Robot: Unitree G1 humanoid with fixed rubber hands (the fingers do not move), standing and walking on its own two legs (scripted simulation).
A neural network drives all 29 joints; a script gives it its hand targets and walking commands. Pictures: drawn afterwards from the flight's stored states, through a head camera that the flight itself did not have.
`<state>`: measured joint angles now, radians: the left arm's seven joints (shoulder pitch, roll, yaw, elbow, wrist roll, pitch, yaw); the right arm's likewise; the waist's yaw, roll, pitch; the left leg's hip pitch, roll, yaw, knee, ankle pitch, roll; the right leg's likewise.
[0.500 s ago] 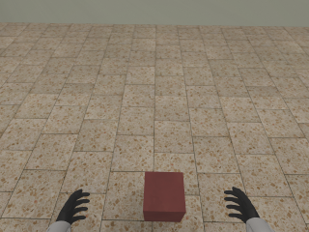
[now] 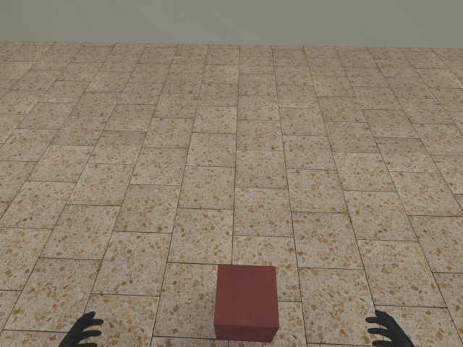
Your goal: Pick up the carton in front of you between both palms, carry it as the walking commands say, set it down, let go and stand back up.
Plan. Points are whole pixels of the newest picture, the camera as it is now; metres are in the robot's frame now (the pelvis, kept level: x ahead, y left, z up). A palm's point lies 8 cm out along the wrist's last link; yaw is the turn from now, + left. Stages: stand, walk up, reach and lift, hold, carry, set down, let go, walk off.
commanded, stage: stand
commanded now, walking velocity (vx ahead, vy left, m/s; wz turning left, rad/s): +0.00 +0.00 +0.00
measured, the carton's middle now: (245, 304) +0.36 -0.05 -0.65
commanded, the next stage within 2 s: none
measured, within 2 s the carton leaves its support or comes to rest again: neither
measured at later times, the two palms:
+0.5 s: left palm out of the picture +0.09 +0.30 -0.09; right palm out of the picture +0.09 -0.30 -0.09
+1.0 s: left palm out of the picture +0.07 +0.31 -0.09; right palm out of the picture +0.07 -0.31 -0.10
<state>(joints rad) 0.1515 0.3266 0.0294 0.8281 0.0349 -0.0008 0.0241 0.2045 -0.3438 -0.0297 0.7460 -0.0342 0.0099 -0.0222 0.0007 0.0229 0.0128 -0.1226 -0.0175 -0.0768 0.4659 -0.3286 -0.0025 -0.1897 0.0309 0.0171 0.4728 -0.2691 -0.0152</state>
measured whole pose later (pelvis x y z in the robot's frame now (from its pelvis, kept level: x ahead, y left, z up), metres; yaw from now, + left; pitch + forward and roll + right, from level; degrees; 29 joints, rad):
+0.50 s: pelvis -0.01 +0.00 +0.01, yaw +0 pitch -2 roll +0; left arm 0.13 0.35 0.02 0.96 0.03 0.00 0.01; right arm 0.19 -0.37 -0.01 0.87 -0.03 -0.01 -0.03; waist 0.01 0.02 0.02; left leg -0.08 -0.01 -0.07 0.40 -0.28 -0.01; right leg -0.15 0.03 0.02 0.40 -0.22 -0.02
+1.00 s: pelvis -0.02 +0.00 +0.01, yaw +0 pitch -3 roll +0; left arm 0.11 0.37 0.01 1.03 0.02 -0.01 0.01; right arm 0.17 -0.39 0.00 0.96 -0.02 -0.01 -0.02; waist 0.01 0.01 0.03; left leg -0.07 -0.01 -0.07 0.36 -0.24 -0.01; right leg -0.14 0.03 0.03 0.37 -0.18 -0.01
